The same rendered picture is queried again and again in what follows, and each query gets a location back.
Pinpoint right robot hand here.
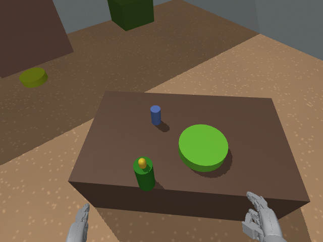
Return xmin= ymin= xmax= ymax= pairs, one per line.
xmin=242 ymin=192 xmax=283 ymax=242

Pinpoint left robot hand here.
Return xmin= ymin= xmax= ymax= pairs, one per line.
xmin=66 ymin=203 xmax=90 ymax=242

